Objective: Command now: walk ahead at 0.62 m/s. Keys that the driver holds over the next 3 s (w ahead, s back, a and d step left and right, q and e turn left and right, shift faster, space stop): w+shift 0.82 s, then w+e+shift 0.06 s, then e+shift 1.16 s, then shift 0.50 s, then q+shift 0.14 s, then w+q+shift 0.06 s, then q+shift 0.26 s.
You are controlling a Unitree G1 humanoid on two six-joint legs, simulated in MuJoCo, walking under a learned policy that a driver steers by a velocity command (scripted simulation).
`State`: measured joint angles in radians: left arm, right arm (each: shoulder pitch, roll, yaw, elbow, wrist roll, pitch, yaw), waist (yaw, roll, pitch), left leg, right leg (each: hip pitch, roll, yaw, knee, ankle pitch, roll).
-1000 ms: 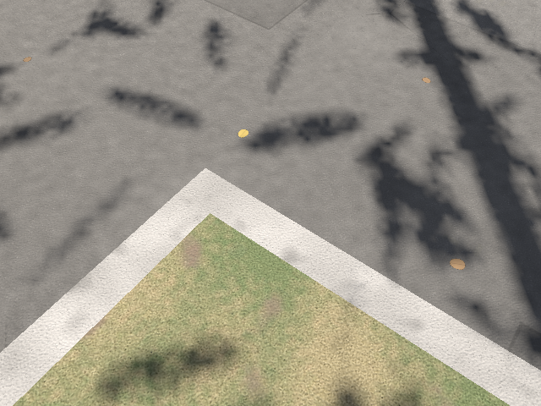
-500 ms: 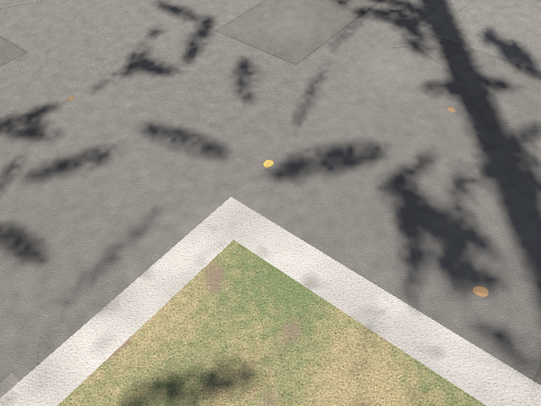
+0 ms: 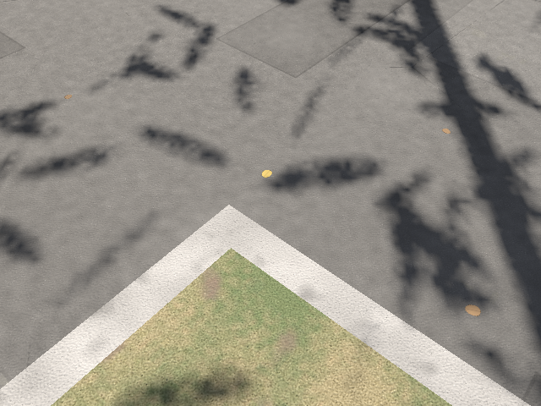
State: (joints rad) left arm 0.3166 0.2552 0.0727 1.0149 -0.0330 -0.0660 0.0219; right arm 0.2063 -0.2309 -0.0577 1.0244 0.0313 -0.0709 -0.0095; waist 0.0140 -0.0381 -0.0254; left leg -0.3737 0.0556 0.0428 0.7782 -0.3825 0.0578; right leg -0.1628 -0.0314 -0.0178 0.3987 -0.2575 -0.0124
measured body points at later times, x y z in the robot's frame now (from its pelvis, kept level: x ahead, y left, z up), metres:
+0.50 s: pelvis +0.25 +0.03 -0.03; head +0.30 +0.03 +0.42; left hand +0.51 +0.24 -0.11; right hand +0.13 -0.21 -0.16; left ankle +0.01 +0.14 -0.74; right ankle +0.43 -0.08 -0.73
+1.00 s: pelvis +0.71 +0.00 -0.03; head +0.75 +0.00 +0.41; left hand +0.61 +0.24 -0.16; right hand +0.96 -0.20 -0.11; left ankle +0.90 +0.08 -0.74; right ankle +0.45 -0.07 -0.73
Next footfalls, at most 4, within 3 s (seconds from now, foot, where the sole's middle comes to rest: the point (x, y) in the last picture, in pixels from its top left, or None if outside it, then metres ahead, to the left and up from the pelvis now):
0.08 left None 0.05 0.14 -0.78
0.54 right None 0.48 -0.07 -0.78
1.00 left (249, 270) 0.94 0.08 -0.78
1.44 right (332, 245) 1.04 -0.17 -0.78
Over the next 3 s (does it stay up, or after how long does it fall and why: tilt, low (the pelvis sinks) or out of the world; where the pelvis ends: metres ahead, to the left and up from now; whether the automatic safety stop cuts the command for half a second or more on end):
stays up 1.02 -0.11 -0.01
